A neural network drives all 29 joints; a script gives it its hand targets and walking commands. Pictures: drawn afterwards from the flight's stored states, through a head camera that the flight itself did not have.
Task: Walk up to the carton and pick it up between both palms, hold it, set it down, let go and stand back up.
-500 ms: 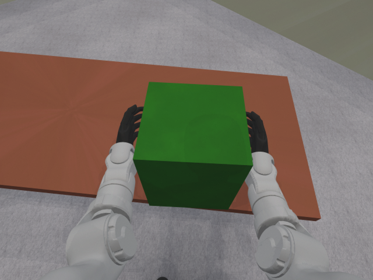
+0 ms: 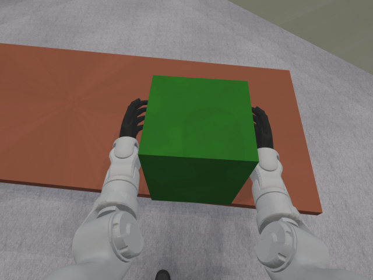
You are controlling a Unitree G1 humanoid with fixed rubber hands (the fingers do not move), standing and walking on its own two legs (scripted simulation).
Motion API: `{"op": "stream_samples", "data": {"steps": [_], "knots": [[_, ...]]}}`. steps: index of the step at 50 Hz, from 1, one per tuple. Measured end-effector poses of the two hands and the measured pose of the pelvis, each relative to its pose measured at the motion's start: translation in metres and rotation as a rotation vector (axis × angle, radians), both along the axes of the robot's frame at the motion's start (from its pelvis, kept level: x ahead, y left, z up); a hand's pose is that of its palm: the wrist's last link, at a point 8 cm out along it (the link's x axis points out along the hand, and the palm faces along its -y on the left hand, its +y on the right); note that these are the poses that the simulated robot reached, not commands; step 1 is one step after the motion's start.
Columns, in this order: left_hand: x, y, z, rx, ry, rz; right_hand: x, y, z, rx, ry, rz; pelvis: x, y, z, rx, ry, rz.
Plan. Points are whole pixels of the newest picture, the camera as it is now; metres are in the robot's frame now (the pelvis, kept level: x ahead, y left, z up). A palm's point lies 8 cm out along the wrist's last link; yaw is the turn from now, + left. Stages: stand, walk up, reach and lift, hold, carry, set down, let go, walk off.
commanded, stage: set down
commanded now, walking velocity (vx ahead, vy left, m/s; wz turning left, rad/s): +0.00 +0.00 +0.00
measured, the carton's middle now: (195, 146) +0.41 +0.02 +0.00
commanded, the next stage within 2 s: none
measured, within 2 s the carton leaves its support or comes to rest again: neither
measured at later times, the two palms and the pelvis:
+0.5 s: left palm (130, 133) +0.41 +0.17 +0.03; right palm (262, 142) +0.40 -0.13 +0.04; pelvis -0.01 +0.01 +0.00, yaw -1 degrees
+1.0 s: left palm (97, 127) +0.41 +0.25 +0.05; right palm (277, 132) +0.42 -0.16 +0.05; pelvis -0.02 +0.01 -0.03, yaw +1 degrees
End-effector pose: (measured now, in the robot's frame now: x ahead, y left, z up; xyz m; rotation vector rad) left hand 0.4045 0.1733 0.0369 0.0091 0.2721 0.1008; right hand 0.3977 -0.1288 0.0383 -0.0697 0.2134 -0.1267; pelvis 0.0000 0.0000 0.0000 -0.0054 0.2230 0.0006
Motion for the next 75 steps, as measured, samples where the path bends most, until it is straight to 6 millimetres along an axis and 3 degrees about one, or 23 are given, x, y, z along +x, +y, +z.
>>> {"op": "stream_samples", "data": {"steps": [22,33,38,48,55,62,75], "knots": [[0.002,0.001,0.000,0.018,-0.016,0.002,0.000,0.000,0.000,-0.009,0.008,0.004,-0.005,0.006,-0.002,-0.001,0.002,-0.016],[0.011,0.002,-0.012,-0.014,-0.003,0.020,0.008,-0.002,-0.005,0.026,0.085,0.011,-0.014,0.011,-0.011,-0.024,0.107,-0.034],[0.013,0.016,-0.005,-0.009,-0.004,0.039,0.015,-0.005,-0.002,0.029,0.097,0.020,-0.016,0.013,-0.017,-0.033,0.137,-0.023],[0.008,0.068,0.008,0.049,-0.023,0.073,0.022,-0.029,0.012,0.025,0.091,-0.006,-0.018,0.012,-0.024,-0.039,0.138,0.020],[-0.001,0.076,0.011,0.039,-0.045,0.063,0.015,-0.041,0.019,0.042,0.071,0.003,-0.021,0.008,-0.027,-0.040,0.145,0.035],[-0.002,0.066,0.029,0.033,-0.052,0.046,0.010,-0.049,0.032,0.068,0.065,0.019,-0.027,0.003,-0.027,-0.031,0.128,0.037],[0.016,0.053,0.084,0.025,-0.074,0.029,0.024,-0.050,0.078,0.050,0.045,0.027,-0.032,-0.006,-0.020,-0.011,0.081,0.037]]}}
